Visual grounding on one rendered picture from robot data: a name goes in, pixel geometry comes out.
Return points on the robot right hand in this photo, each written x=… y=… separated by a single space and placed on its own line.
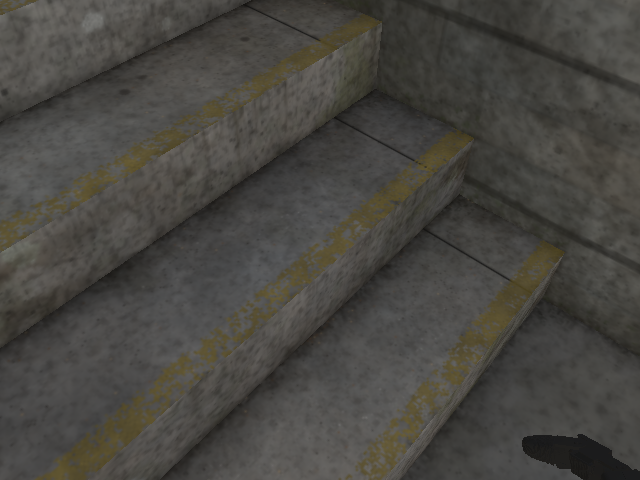
x=586 y=458

